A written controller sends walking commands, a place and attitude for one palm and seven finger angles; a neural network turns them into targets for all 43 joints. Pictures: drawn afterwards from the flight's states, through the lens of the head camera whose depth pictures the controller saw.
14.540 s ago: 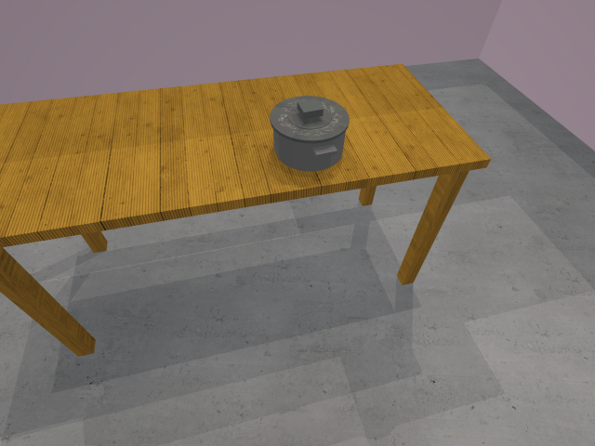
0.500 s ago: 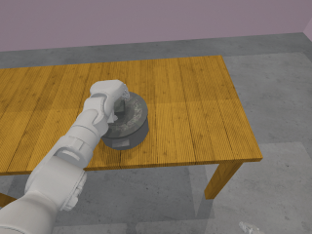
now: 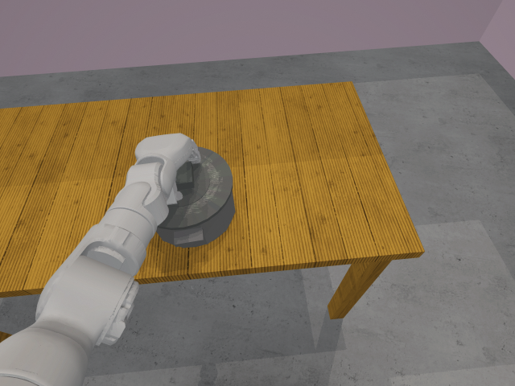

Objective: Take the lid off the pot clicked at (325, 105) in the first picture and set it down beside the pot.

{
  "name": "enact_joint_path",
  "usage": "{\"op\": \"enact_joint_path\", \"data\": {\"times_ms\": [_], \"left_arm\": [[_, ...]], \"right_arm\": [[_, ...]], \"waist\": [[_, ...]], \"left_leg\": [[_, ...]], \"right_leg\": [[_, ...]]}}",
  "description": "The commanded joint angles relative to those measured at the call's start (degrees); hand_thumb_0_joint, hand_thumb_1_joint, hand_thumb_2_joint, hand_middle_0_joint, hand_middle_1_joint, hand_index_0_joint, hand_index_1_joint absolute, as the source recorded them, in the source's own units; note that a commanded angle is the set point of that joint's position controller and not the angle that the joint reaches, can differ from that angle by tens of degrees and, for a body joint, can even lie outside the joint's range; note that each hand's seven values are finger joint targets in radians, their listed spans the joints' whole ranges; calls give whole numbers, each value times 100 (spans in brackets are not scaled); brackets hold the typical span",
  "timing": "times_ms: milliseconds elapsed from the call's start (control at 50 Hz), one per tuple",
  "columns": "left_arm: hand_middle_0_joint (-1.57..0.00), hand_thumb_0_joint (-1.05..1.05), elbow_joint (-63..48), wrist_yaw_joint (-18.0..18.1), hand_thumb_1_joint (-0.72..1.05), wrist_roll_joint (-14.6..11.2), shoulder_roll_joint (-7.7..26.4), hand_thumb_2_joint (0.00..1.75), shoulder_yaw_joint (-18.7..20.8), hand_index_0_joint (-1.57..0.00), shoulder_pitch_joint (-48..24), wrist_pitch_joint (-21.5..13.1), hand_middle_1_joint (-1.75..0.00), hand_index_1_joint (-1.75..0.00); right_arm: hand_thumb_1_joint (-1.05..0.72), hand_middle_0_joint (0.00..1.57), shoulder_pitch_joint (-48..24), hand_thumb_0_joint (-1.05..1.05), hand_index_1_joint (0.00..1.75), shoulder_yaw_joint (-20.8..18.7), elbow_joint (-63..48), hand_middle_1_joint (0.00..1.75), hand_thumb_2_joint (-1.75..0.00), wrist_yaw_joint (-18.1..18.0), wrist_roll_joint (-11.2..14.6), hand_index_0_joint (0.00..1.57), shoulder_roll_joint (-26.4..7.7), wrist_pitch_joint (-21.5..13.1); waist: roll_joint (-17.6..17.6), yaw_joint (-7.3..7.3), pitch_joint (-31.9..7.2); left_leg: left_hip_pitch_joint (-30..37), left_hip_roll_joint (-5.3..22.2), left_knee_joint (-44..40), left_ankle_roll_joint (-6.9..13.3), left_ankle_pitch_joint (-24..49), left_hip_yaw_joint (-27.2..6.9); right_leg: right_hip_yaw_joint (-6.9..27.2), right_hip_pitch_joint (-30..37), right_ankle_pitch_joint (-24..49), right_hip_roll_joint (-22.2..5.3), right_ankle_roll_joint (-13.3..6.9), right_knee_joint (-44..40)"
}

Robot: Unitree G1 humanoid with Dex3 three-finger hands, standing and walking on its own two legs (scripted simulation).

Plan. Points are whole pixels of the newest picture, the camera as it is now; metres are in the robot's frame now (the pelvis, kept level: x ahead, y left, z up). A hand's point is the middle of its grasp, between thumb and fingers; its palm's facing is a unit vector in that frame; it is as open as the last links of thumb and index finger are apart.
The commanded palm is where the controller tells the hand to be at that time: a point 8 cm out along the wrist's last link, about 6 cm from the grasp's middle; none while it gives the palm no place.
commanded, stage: close the fingers and squeeze the knob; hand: left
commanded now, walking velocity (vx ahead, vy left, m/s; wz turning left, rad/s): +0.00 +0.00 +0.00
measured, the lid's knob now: (179, 176) +0.48 +0.14 +0.01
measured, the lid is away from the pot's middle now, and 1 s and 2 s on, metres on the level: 0.00 0.00 0.01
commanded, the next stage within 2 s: lift the lid straight up in 1.34 s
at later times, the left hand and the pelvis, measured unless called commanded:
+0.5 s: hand (170, 181) +0.45 +0.15 +0.03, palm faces -0.38 -0.09 -0.92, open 9.2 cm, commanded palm +0.45 +0.15 +0.09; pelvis +0.00 +0.00 +0.00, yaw +0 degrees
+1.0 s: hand (170, 184) +0.45 +0.15 +0.03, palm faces -0.37 -0.09 -0.93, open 9.0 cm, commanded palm +0.44 +0.15 +0.09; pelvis +0.00 +0.00 +0.00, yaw +0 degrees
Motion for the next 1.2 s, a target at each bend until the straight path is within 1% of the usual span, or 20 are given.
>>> {"op": "enact_joint_path", "data": {"times_ms": [0,20,80,100,140,180,260,300,460,520,600,640,720,800,860,900,940,960,1040,1180], "left_arm": [[-82,0,-1003,172,-24,62,1106,131,311,-82,-2428,59,-8,-8],[-53,0,-931,148,-12,36,1030,104,282,-53,-2318,54,-66,-66],[-53,0,-796,69,-9,14,925,104,152,-53,-2433,39,-72,-72],[-53,0,-706,81,-8,27,1136,104,288,-53,-2474,49,-74,-74],[-53,0,-1080,82,-6,29,1268,104,378,-53,-2718,-16,-77,-77],[-54,0,-1127,76,-4,60,929,104,119,-54,-2613,-44,-80,-80],[-55,0,-964,91,0,19,1067,103,248,-55,-2644,-54,-85,-85],[-55,0,-1109,123,2,34,980,102,154,-55,-2859,-39,-88,-88],[-59,0,-1192,146,11,29,1163,99,340,-59,-2566,-64,-95,-95],[-60,0,-957,143,14,36,1079,97,263,-60,-2512,-12,-98,-98],[-63,0,-1280,140,19,53,1217,94,396,-63,-2477,-65,-100,-100],[-64,0,-1382,110,22,26,1050,92,308,-64,-2362,-98,-101,-101],[-66,0,-1095,171,24,42,1154,91,344,-65,-2304,-29,-102,-100],[-67,0,-1286,183,24,63,1042,96,231,-60,-2514,5,-101,-96],[-69,0,-1412,186,26,55,1232,97,391,-60,-2448,-15,-102,-95],[-70,0,-1622,170,28,44,1007,98,213,-59,-2524,-31,-102,-95],[-72,0,-1408,158,31,18,943,99,229,-59,-2417,-8,-103,-95],[-73,0,-1349,184,32,18,1164,99,373,-59,-2432,6,-103,-94],[-77,0,-1410,166,38,62,971,101,167,-60,-2567,-13,-105,-94],[-87,0,-1501,225,48,69,1121,103,291,-60,-2640,-3,-109,-94]], "right_arm": [[-90,20,32,0,30,-219,-604,30,-90,-18,-29,20,-722,-191],[-90,20,43,0,30,-233,-586,30,-90,-12,-26,20,-726,-193],[-90,20,62,0,30,-239,-552,30,-90,-15,-8,20,-752,-169],[-90,20,79,0,30,-223,-521,30,-90,-32,3,20,-785,-155],[-90,20,-8,0,30,-214,-595,30,-90,-55,-7,20,-761,-162],[-90,20,42,0,30,-220,-600,30,-90,-41,-18,20,-712,-180],[-90,20,65,0,30,-232,-544,30,-90,-52,-24,20,-764,-155],[-90,20,52,0,30,-237,-531,30,-90,-50,-18,20,-738,-160],[-90,20,19,0,30,-225,-588,30,-90,-25,-40,20,-728,-170],[-90,20,46,0,30,-224,-526,30,-90,-30,-17,20,-753,-154],[-90,20,47,0,30,-234,-574,30,-90,-19,-38,20,-724,-182],[-90,20,-23,0,30,-234,-642,30,-90,3,-42,20,-683,-189],[-90,20,15,0,30,-226,-551,30,-90,1,-17,20,-731,-153],[-90,20,-41,0,30,-224,-563,30,-90,-15,-14,20,-714,-155],[-90,20,-71,0,30,-219,-601,30,-90,-18,-26,20,-721,-164],[-90,20,-75,0,30,-237,-601,30,-90,-1,-29,20,-690,-178],[-90,20,-93,0,30,-245,-598,30,-90,-2,-24,20,-683,-173],[-90,20,-58,0,30,-238,-551,30,-90,-10,-32,20,-725,-159],[-90,20,-132,0,30,-213,-582,30,-90,-40,-8,20,-690,-164],[-90,20,-84,0,30,-225,-553,30,-90,-43,-25,20,-696,-177]], "waist": [[-333,16,-2618],[-497,-7,-2522],[-582,-96,-2226],[-684,-98,-2117],[-415,-23,-2414],[-233,-57,-2467],[-573,-103,-2334],[-337,-103,-2388],[-361,-2,-2656],[-540,-73,-2298],[-355,21,-2646],[-404,40,-2701],[-475,-1,-2309],[-368,-15,-2436],[-422,44,-2631],[-232,15,-2668],[-411,12,-2530],[-528,14,-2472],[-392,-22,-2480],[-292,14,-2589]], "left_leg": [[1618,-16,48,64,2553,-298],[1602,-3,78,75,2577,-278],[1453,-3,58,87,2337,-260],[1347,1,19,85,2145,-261],[1416,-25,1,85,2187,-267],[1689,-2,30,65,2403,-317],[1524,14,55,73,2261,-300],[1628,18,32,64,2240,-311],[1662,-13,118,62,2609,-315],[1511,9,81,68,2408,-281],[1731,0,137,70,2803,-309],[1733,-1,164,76,3006,-336],[1586,14,93,55,2558,-310],[1661,5,66,54,2517,-324],[1690,-10,79,62,2609,-341],[1901,22,110,54,2890,-373],[1797,27,125,64,2890,-363],[1708,17,106,66,2652,-338],[1669,-3,56,66,2550,-319],[1817,16,51,46,2566,-370]], "right_leg": [[-150,888,2580,166,-269,-76],[-158,850,2623,172,-255,-99],[-176,692,2450,185,-247,-136],[-160,681,2314,187,-246,-162],[-113,843,2377,150,-280,-138],[-173,672,2319,173,-278,-112],[-155,657,2308,183,-257,-148],[-168,603,2251,180,-277,-129],[-124,866,2657,166,-270,-76],[-161,709,2523,183,-263,-116],[-129,883,2809,165,-270,-61],[-127,922,2898,160,-267,-52],[-172,758,2561,187,-264,-113],[-158,786,2553,174,-277,-102],[-130,956,2684,158,-271,-88],[-155,831,2728,161,-272,-82],[-163,776,2681,174,-270,-102],[-154,853,2680,174,-261,-113],[-135,836,2608,161,-282,-118],[-156,852,2536,164,-285,-114]]}}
